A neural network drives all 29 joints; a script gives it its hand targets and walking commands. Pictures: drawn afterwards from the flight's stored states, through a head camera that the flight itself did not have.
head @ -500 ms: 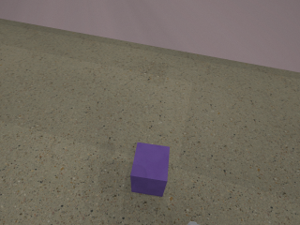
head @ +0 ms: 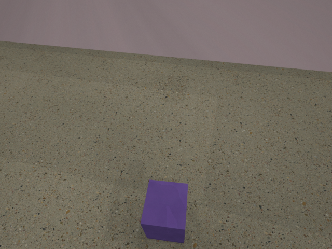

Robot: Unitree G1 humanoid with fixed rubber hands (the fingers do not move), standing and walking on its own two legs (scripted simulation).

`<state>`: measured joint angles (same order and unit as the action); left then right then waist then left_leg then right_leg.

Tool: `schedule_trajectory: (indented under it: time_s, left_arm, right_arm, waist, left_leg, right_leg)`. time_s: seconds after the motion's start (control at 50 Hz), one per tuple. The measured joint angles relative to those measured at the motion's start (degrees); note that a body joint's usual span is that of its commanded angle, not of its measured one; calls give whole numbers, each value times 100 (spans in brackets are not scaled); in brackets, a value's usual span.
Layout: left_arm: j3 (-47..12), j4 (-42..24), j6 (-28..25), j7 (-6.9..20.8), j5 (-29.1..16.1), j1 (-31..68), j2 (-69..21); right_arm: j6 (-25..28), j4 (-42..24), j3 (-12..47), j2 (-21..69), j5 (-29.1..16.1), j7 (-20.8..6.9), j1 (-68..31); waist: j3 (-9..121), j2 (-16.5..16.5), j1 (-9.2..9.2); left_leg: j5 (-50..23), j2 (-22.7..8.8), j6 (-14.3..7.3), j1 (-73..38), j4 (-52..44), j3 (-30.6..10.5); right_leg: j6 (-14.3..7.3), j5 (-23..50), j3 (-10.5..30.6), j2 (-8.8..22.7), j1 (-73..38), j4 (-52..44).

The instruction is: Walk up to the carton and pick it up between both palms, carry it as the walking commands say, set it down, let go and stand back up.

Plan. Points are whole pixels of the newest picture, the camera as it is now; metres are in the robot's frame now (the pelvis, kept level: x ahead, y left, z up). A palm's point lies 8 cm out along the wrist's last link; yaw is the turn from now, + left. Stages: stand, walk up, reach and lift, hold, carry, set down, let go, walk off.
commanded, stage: walk up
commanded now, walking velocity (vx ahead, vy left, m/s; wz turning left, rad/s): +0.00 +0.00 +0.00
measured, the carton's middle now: (166, 211) +0.43 +0.06 -0.64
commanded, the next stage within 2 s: none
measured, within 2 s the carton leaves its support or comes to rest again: neither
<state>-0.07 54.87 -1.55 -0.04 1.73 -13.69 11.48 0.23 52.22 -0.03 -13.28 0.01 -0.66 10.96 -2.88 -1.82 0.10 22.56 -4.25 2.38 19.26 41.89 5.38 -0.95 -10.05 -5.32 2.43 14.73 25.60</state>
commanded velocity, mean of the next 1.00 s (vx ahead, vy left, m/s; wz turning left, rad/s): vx -0.02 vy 0.01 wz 0.00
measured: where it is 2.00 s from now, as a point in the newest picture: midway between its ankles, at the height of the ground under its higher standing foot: outside the picture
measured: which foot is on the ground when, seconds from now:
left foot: up 0.00-0.04, down 0.06-1.00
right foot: down 0.00-0.12, up 0.14-0.36, down 0.38-1.00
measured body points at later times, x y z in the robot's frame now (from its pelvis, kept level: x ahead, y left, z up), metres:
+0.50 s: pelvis -0.02 +0.01 +0.00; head -0.01 -0.01 +0.45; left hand +0.04 +0.25 -0.14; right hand +0.05 -0.24 -0.15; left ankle +0.04 +0.12 -0.74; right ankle -0.03 -0.09 -0.74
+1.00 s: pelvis -0.03 +0.03 +0.00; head -0.01 +0.02 +0.45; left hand +0.03 +0.27 -0.14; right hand +0.04 -0.22 -0.15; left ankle +0.04 +0.12 -0.74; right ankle -0.03 -0.09 -0.74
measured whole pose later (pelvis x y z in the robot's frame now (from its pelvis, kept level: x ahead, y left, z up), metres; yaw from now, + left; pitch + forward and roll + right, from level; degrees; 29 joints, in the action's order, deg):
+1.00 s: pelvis -0.03 +0.03 +0.00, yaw -1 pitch -1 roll -1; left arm -0.1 55.3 1.2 -0.9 1.7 -13.6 11.1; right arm -1.5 52.5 0.0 -12.7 0.0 0.3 13.7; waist -2.0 -1.8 0.0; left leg 7.7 -0.8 -1.6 16.7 24.9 5.9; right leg -0.6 -13.9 -5.4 1.6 10.6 25.3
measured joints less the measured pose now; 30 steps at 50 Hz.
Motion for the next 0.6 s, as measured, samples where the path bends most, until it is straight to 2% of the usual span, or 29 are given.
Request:
schedule_trajectory:
  time_s: [0.06,0.08,0.12,0.18,0.32,0.38,0.4,0.5,0.6]
  left_arm:
    - [0,3,39,-1,0,-2,2]
    - [1,4,79,-9,0,4,16]
    - [0,4,149,-31,0,7,17]
    - [0,5,263,-57,0,9,17]
    - [0,1,439,-79,-1,9,40]
    - [-1,-3,438,-55,-2,6,41]
    - [-1,5,426,-58,-2,7,20]
    - [0,32,348,-60,-1,8,-19]
    - [0,33,286,-58,-1,8,-29]
  right_arm:
    - [-1,4,1,3,0,41,30]
    - [0,9,2,32,0,51,76]
    - [0,10,1,55,0,53,206]
    - [-20,9,0,56,0,64,244]
    - [-65,8,1,56,0,117,165]
    - [-99,9,2,58,0,117,149]
    - [-125,11,1,58,0,118,139]
    - [-171,8,2,57,0,103,165]
    - [-171,10,1,57,0,98,247]
  waist:
    - [1,8,-1]
    - [1,99,-5]
    - [58,287,-5]
    - [71,383,-4]
    - [70,376,-6]
    - [77,390,-13]
    - [69,332,-6]
    - [86,36,-6]
    - [86,-6,-5]
  left_leg:
    - [-993,10,-23,-165,-1181,-11]
    - [-1190,43,-115,-202,-1227,-3]
    - [-1146,157,-277,-255,-1264,4]
    - [-1049,213,-401,-260,-1259,2]
    - [-1150,220,-434,-196,-1258,74]
    - [-1199,305,-433,-172,-1251,153]
    - [-1210,296,-431,-165,-1233,159]
    - [-1119,219,-431,-198,-1339,77]
    - [-1453,186,-412,-242,-1596,47]
  right_leg:
    - [62,-64,-11,-131,54,97]
    - [96,-108,3,-106,31,138]
    - [113,-147,5,-4,-14,145]
    - [113,-411,-2,26,1,372]
    - [113,-1372,1,-71,83,1709]
    - [113,-1285,17,12,-296,789]
    - [94,-939,7,9,-333,625]
    - [-32,-659,0,-154,-345,354]
    - [-35,-473,-1,-227,-373,93]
